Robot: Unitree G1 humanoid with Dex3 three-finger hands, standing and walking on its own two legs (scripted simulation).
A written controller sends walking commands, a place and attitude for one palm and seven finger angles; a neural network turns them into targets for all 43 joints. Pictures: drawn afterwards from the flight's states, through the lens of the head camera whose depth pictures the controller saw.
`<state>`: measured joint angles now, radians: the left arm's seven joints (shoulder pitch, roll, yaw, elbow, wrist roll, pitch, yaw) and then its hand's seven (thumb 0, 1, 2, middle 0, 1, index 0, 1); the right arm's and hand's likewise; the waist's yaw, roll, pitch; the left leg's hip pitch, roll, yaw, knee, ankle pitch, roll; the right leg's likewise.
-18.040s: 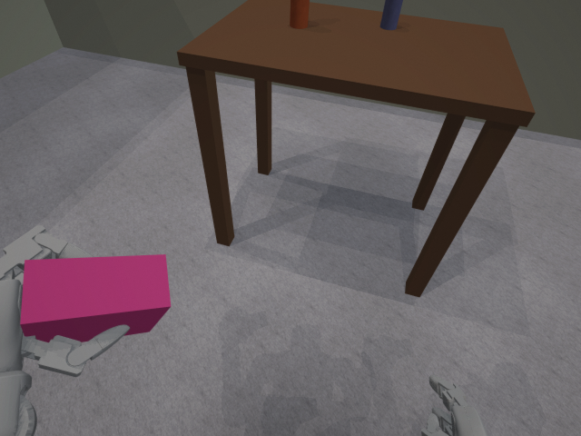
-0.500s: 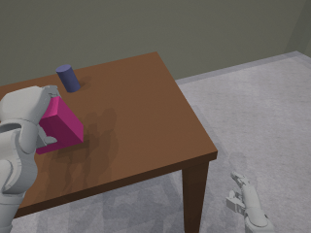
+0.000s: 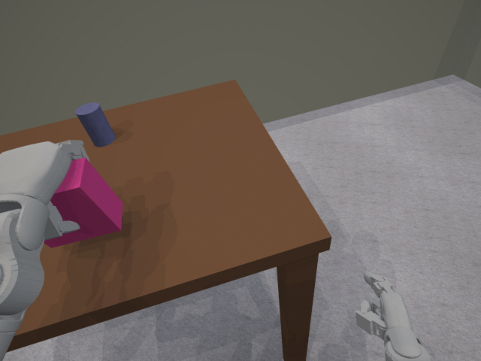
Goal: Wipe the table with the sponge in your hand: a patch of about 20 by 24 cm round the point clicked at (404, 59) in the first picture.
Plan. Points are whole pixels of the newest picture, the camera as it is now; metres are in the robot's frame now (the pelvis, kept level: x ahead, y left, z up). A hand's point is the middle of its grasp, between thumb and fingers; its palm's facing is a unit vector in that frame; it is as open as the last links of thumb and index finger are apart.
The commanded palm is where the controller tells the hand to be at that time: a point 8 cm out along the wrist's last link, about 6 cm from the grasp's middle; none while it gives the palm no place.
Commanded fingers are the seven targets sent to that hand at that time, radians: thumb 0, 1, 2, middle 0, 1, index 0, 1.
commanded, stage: move the sponge above the wiping area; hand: left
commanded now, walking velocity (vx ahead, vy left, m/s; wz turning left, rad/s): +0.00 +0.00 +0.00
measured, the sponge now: (74, 212) +0.26 +0.30 +0.16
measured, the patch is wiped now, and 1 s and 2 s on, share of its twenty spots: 0.00 0.00 0.00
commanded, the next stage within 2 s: lower the sponge onto the table in 1.50 s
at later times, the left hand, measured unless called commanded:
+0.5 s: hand (45, 187) +0.25 +0.30 +0.23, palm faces +0.21 +0.00 -0.98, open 9.7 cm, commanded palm +0.19 +0.30 +0.28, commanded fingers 0.00 0.10 1.30 -1.20 -1.60 -1.20 -1.60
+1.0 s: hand (38, 183) +0.25 +0.31 +0.24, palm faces +0.26 +0.00 -0.97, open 9.7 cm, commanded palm +0.19 +0.30 +0.28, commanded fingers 0.00 0.10 1.30 -1.20 -1.60 -1.20 -1.60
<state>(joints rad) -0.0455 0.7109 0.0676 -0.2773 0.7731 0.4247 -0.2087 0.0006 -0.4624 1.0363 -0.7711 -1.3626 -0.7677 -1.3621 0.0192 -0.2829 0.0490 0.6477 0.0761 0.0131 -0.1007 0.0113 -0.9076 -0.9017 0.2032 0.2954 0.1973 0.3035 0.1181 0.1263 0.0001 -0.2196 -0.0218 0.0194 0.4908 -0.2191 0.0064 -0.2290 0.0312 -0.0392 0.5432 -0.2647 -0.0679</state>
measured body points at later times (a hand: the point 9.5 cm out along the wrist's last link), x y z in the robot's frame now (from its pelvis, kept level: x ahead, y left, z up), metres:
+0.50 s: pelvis +0.00 +0.01 +0.00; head -0.02 -0.05 +0.45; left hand +0.24 +0.30 +0.28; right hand +0.27 -0.17 -0.07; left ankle +0.03 +0.12 -0.73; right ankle +0.02 -0.07 -0.73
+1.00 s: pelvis -0.01 +0.01 +0.00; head -0.02 -0.05 +0.45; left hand +0.23 +0.30 +0.29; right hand +0.26 -0.17 -0.07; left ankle +0.03 +0.12 -0.73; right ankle +0.02 -0.07 -0.73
